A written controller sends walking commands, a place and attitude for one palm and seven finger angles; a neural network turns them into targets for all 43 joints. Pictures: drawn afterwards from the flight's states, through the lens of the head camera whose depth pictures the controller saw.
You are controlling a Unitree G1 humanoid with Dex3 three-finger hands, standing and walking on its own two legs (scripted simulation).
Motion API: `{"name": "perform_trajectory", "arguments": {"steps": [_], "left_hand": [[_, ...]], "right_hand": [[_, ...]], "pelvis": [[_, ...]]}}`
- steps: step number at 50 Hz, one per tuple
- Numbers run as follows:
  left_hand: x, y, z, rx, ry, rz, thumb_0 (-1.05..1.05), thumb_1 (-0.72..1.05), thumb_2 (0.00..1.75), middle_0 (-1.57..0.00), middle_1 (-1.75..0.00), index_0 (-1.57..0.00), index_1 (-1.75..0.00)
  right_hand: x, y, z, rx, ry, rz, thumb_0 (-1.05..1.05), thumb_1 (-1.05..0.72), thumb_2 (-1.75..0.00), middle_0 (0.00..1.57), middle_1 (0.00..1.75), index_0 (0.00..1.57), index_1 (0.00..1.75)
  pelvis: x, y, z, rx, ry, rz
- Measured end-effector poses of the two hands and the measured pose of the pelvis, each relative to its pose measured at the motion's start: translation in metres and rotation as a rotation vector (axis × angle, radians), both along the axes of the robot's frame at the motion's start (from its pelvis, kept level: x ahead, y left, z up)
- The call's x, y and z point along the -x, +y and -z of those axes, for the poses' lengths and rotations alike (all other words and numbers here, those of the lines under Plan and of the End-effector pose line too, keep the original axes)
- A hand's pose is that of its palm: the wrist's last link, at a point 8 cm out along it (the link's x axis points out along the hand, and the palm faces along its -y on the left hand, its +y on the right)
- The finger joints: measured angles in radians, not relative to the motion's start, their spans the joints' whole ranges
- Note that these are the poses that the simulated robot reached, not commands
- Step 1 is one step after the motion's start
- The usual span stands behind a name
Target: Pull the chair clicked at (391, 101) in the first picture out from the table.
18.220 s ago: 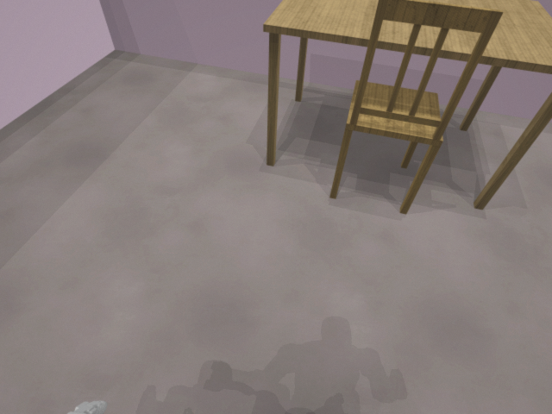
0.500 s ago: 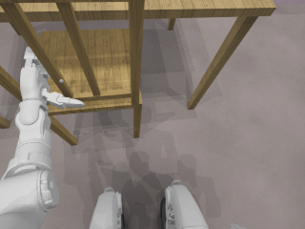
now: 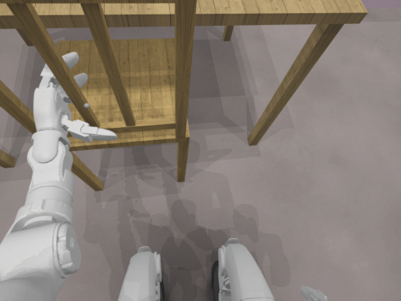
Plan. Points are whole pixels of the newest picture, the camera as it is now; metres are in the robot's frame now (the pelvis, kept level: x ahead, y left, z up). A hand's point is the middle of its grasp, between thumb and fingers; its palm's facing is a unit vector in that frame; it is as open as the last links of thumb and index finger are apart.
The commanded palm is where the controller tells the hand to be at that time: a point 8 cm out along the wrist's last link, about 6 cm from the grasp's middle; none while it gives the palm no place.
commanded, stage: hook a spindle and tug to test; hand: left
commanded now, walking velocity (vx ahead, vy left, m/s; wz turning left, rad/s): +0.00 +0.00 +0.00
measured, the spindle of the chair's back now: (68, 83) +0.51 +0.23 +0.05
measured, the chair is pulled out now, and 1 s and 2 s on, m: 0.00 0.03 0.12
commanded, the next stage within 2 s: step backward, pulling the chair out in 1.14 s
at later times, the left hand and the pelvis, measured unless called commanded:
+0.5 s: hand (84, 105) +0.48 +0.20 +0.03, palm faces +0.11 -0.99 -0.02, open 6.1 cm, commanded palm +0.44 +0.24 +0.03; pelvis +0.01 +0.00 +0.01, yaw +0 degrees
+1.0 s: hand (86, 116) +0.45 +0.20 +0.03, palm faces +0.10 -1.00 -0.02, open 5.5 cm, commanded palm +0.41 +0.24 +0.03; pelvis +0.02 +0.00 +0.01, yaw +0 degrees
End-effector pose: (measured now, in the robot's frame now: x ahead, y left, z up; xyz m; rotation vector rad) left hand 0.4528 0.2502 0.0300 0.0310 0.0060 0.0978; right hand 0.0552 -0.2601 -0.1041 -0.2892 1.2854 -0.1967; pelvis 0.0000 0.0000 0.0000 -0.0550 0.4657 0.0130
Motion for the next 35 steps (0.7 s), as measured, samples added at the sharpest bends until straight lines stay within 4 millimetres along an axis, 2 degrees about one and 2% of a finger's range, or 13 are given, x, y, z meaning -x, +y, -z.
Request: {"name": "perform_trajectory", "arguments": {"steps": [6, 11, 15, 21, 27, 35], "left_hand": [[-0.001, 0.002, -0.001, 0.000, 0.006, -0.004, -0.01, -0.37, 0.35, -0.33, -0.93, -0.31, -0.93], [0.000, 0.004, -0.002, 0.004, 0.006, -0.006, -0.01, -0.16, 0.44, -0.41, -1.19, -0.38, -1.18], [0.001, 0.004, -0.003, 0.004, 0.007, -0.007, -0.01, 0.04, 0.53, -0.44, -1.32, -0.41, -1.31], [0.002, 0.003, -0.002, 0.015, 0.004, -0.011, 0.00, 0.37, 0.67, -0.44, -1.37, -0.43, -1.41], [0.001, 0.004, -0.002, 0.012, -0.003, -0.002, 0.00, 0.67, 0.80, -0.45, -1.38, -0.43, -1.41], [0.006, 0.000, -0.003, 0.020, 0.006, -0.004, 0.01, 0.72, 0.79, -0.42, -1.40, -0.41, -1.43]], "right_hand": [[0.004, 0.000, -0.001, -0.002, 0.013, 0.008, 0.00, -0.91, -0.90, 0.20, 0.30, 0.21, 0.30], [0.006, -0.001, -0.003, -0.001, 0.018, 0.016, 0.00, -0.91, -0.90, 0.20, 0.30, 0.21, 0.30], [0.005, -0.001, -0.005, -0.002, 0.019, 0.020, 0.00, -0.91, -0.90, 0.20, 0.30, 0.21, 0.30], [0.001, 0.001, -0.007, -0.003, 0.014, 0.020, 0.00, -0.91, -0.90, 0.20, 0.30, 0.20, 0.30], [-0.005, 0.002, -0.007, -0.001, 0.006, 0.012, 0.00, -0.91, -0.90, 0.20, 0.30, 0.21, 0.30], [-0.014, 0.005, -0.010, -0.019, -0.023, 0.025, 0.00, -0.91, -0.90, 0.20, 0.30, 0.20, 0.30]], "pelvis": [[-0.001, -0.001, -0.001, 0.000, 0.000, 0.001], [-0.003, 0.000, -0.003, 0.001, 0.000, 0.002], [-0.005, 0.000, -0.005, 0.001, -0.001, 0.003], [-0.008, 0.001, -0.006, 0.001, -0.002, 0.005], [-0.010, 0.002, -0.006, 0.002, -0.002, 0.004], [-0.013, 0.004, -0.010, 0.000, -0.004, 0.012]]}}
